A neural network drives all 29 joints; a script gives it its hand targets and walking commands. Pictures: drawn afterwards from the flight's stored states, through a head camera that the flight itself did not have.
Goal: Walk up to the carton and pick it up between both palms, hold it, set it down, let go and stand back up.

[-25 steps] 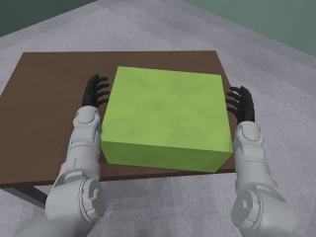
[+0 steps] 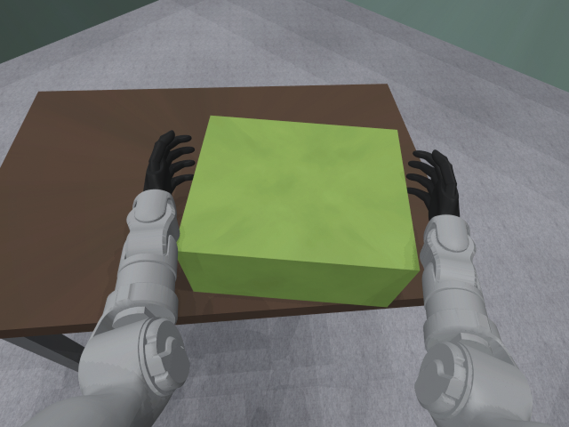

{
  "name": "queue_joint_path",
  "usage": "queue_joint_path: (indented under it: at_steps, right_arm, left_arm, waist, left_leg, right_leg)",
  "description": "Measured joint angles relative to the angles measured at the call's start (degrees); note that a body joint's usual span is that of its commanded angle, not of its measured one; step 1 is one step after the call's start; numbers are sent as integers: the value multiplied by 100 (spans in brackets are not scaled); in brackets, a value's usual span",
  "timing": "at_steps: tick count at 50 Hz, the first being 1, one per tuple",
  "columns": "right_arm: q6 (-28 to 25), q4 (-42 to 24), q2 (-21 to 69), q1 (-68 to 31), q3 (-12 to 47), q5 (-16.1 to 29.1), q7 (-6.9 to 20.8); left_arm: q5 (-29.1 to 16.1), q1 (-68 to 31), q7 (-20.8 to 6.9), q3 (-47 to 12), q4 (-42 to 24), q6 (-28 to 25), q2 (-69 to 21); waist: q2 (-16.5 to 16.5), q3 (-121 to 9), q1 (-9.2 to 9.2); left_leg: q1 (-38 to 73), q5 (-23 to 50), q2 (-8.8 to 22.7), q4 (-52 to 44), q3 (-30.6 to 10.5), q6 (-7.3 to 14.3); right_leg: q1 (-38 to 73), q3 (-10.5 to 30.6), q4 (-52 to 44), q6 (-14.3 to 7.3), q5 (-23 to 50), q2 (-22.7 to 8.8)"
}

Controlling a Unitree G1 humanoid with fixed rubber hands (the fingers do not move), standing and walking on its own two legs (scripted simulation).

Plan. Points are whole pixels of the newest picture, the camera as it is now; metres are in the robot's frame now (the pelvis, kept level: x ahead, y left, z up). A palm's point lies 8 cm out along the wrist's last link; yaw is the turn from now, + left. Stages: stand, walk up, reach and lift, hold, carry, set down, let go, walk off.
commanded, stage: set down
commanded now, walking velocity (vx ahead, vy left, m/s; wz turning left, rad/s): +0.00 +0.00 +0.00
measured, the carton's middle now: (297, 209) +0.44 +0.01 +0.00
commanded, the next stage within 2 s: none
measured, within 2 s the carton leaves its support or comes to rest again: neither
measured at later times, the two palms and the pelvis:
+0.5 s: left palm (161, 187) +0.41 +0.21 +0.07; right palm (441, 208) +0.41 -0.20 +0.07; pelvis +0.00 +0.00 +0.00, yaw +0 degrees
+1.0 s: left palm (154, 198) +0.42 +0.23 +0.03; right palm (433, 212) +0.43 -0.21 +0.03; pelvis -0.01 +0.00 -0.02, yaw -2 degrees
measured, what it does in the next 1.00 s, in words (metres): stands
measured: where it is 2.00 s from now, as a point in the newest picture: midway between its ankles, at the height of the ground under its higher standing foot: outside the picture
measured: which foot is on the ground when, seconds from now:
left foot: down 0.00-1.00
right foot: down 0.00-1.00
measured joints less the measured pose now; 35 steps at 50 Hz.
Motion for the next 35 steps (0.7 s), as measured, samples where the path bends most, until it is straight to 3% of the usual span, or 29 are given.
queue_joint_path:
  at_steps: [28, 33, 35]
  right_arm:
    - [101, -140, 30, -30, -114, -91, 123]
    - [24, 38, -89, -66, 30, 34, 96]
    - [-94, 250, -240, -76, 279, 287, 77]
  left_arm:
    - [172, -15, -119, 102, -142, 17, -55]
    - [96, -70, -83, -21, 21, -57, 57]
    - [-94, -72, -22, -256, 188, -193, 196]
  waist:
    - [-7, 43, -1]
    - [-19, 21, 19]
    - [-15, -34, 41]
  left_leg:
    - [-55, -28, -4, 55, 42, 19]
    - [-111, -23, 2, 56, 68, 19]
    - [-191, -37, 19, 91, 95, 19]
  right_leg:
    - [-72, -25, 62, 15, -19, -29]
    - [-147, -8, 78, 15, -13, -26]
    - [-229, 17, 90, 12, -5, -14]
